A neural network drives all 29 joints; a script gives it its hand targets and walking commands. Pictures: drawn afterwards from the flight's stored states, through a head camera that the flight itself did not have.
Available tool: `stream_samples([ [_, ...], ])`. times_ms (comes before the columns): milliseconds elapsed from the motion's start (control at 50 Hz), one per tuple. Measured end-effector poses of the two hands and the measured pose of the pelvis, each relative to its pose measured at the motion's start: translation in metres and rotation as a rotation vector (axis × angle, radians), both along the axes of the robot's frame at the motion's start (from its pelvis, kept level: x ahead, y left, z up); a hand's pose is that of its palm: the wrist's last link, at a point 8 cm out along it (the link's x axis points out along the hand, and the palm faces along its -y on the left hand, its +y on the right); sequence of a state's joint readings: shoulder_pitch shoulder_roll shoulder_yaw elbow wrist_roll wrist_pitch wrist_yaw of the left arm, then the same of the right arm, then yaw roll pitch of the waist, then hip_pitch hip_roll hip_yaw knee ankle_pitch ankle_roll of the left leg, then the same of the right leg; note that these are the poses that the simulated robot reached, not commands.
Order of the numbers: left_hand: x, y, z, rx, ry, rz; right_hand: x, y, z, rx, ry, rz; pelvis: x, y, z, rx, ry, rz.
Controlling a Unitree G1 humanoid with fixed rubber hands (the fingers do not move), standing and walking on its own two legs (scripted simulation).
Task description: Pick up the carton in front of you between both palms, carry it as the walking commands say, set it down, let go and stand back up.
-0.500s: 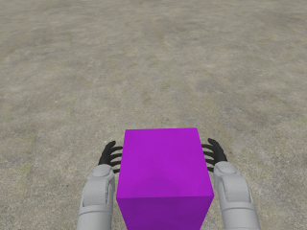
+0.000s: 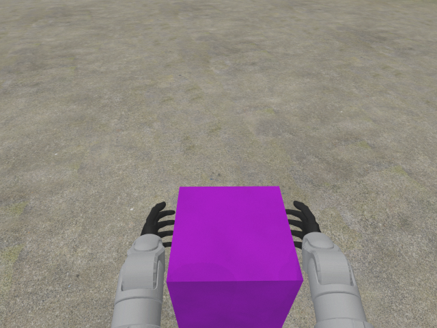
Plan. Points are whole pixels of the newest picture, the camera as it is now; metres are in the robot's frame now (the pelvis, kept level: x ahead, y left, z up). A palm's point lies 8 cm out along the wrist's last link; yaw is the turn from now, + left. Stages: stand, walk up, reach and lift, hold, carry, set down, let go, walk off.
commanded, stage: hold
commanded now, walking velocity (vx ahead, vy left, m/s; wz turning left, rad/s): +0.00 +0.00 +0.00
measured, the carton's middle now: (229, 261) +0.30 +0.00 -0.05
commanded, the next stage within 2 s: set down in 0.16 s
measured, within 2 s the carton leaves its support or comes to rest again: neither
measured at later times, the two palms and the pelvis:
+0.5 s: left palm (150, 227) +0.33 +0.16 +0.01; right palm (296, 231) +0.32 -0.14 +0.02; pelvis -0.02 +0.04 -0.01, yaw -4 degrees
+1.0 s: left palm (170, 256) +0.38 +0.15 -0.20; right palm (279, 251) +0.39 -0.15 -0.19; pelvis -0.04 +0.00 -0.12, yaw -4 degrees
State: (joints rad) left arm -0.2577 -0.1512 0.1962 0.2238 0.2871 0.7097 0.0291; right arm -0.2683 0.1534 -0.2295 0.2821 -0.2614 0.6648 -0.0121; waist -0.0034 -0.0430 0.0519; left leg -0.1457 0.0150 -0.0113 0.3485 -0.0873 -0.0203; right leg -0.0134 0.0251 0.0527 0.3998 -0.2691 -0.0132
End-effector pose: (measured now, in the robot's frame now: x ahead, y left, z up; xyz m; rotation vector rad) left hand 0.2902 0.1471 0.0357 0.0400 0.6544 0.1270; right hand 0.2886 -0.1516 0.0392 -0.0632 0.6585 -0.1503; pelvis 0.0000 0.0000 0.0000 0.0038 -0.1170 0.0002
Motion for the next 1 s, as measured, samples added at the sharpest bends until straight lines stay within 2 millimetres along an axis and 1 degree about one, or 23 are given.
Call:
stream_samples([
  [160, -0.002, 0.013, 0.002, -0.011, -0.003, -0.007, -0.005, 0.013, 0.004, -0.008, -0.001, -0.01, -0.007, 0.015, 0.0, -0.004, -0.007, -0.021],
  [260, 0.003, 0.019, 0.003, -0.031, -0.005, -0.011, -0.004, 0.02, 0.005, -0.007, -0.002, -0.025, -0.009, 0.026, -0.001, -0.005, -0.006, -0.032],
  [380, 0.021, 0.02, -0.001, -0.076, 0.006, 0.013, 0.01, 0.021, -0.001, 0.004, 0.008, -0.046, -0.011, 0.035, -0.006, -0.003, 0.002, -0.052],
  [440, 0.033, 0.017, -0.008, -0.082, 0.017, 0.016, 0.02, 0.018, -0.008, 0.007, 0.019, -0.049, -0.012, 0.038, -0.01, -0.001, 0.018, -0.06],
  [480, 0.041, 0.015, -0.016, -0.081, 0.025, 0.014, 0.028, 0.016, -0.016, 0.001, 0.03, -0.049, -0.014, 0.039, -0.013, -0.001, 0.039, -0.063],
  [540, 0.05, 0.011, -0.036, -0.073, 0.042, 0.011, 0.038, 0.012, -0.035, -0.013, 0.052, -0.042, -0.017, 0.039, -0.018, 0.0, 0.092, -0.063],
  [600, 0.056, 0.007, -0.065, -0.06, 0.052, 0.008, 0.047, 0.008, -0.063, -0.025, 0.063, -0.027, -0.02, 0.037, -0.024, -0.002, 0.173, -0.062],
  [660, 0.059, 0.004, -0.1, -0.043, 0.049, 0.009, 0.054, 0.006, -0.097, -0.029, 0.062, -0.011, -0.024, 0.033, -0.032, -0.004, 0.268, -0.059],
  [720, 0.06, 0.003, -0.138, -0.034, 0.042, 0.017, 0.06, 0.004, -0.135, -0.023, 0.056, 0.003, -0.029, 0.028, -0.042, -0.007, 0.371, -0.056],
  [780, 0.061, 0.001, -0.175, -0.035, 0.033, 0.035, 0.067, 0.002, -0.171, -0.009, 0.047, 0.013, -0.032, 0.021, -0.057, -0.008, 0.48, -0.056],
  [820, 0.065, 0.001, -0.194, -0.042, 0.018, 0.047, 0.073, 0.001, -0.19, 0.004, 0.033, 0.014, -0.034, 0.017, -0.068, -0.006, 0.549, -0.058],
  [880, 0.074, 0.0, -0.213, -0.054, -0.011, 0.062, 0.084, 0.0, -0.209, 0.03, 0.005, 0.006, -0.035, 0.01, -0.085, -0.001, 0.638, -0.06],
  [1000, 0.093, -0.001, -0.232, -0.067, -0.032, 0.084, 0.106, 0.0, -0.23, 0.075, -0.015, -0.011, -0.035, -0.001, -0.115, 0.012, 0.745, -0.064],
])
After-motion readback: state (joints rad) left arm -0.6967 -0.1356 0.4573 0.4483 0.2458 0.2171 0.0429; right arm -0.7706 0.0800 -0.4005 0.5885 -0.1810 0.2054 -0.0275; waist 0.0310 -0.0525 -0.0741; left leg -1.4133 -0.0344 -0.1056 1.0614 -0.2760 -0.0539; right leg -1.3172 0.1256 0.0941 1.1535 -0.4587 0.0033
